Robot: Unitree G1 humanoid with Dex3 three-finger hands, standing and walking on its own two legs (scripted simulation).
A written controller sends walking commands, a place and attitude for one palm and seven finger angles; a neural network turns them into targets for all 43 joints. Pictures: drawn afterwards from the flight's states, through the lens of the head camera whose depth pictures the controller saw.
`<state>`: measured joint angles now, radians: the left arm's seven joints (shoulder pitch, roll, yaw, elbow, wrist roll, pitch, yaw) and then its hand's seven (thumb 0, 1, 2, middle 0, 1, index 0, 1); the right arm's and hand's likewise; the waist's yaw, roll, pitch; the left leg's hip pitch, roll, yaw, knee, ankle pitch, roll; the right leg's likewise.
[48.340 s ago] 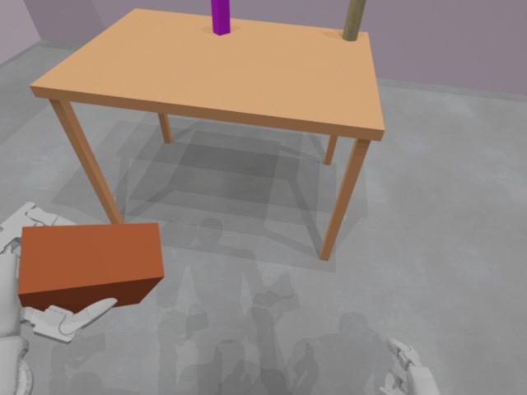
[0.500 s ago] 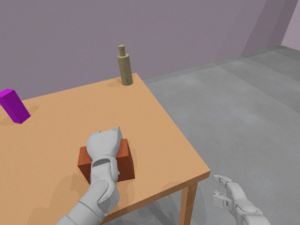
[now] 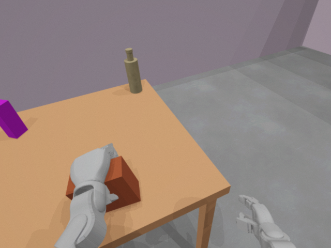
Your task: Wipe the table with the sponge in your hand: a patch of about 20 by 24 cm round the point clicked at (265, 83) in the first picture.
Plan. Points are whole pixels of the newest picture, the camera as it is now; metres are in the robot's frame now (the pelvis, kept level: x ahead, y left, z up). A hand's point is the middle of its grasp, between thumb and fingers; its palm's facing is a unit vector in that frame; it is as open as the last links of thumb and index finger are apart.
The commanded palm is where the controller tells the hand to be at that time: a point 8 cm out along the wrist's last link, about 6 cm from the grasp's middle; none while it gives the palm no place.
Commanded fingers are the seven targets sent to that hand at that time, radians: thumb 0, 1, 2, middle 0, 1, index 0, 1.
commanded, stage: slide back across to the middle lane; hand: left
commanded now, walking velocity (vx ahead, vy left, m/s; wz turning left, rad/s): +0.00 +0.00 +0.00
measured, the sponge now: (110, 191) +0.26 +0.19 +0.01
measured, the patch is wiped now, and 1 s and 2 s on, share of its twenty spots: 1.00 1.00 1.00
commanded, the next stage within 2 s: wipe forward along the middle lane in 0.12 s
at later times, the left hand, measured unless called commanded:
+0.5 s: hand (93, 178) +0.26 +0.22 +0.07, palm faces +0.09 -0.24 -0.97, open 10.4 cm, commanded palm +0.22 +0.23 +0.11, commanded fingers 0.00 0.10 1.30 -1.20 -1.60 -1.20 -1.60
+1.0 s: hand (91, 167) +0.30 +0.24 +0.06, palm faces +0.00 -0.11 -0.99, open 10.3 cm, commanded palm +0.27 +0.26 +0.09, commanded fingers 0.00 0.10 1.30 -1.20 -1.60 -1.20 -1.60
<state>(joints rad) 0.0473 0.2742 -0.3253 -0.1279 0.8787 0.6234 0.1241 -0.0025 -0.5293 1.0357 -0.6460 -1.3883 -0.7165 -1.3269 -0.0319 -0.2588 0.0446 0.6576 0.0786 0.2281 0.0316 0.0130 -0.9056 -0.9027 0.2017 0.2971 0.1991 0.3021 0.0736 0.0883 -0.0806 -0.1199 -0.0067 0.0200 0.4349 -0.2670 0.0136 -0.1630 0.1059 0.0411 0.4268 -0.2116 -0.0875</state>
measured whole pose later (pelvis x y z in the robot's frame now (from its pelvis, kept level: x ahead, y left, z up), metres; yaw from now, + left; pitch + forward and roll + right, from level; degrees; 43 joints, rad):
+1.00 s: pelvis -0.01 -0.01 +0.00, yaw +2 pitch +0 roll +1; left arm -0.24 0.30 -0.24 0.32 0.95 0.57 0.09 0.00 -0.57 1.05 -0.70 -1.35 -0.77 -1.29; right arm 0.02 -0.28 0.05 0.70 0.08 0.14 -0.04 0.01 -0.90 -0.90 0.20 0.30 0.20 0.30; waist 0.07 0.07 -0.09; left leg -0.21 -0.02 -0.01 0.46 -0.25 0.01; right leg -0.25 0.09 0.01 0.46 -0.21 -0.09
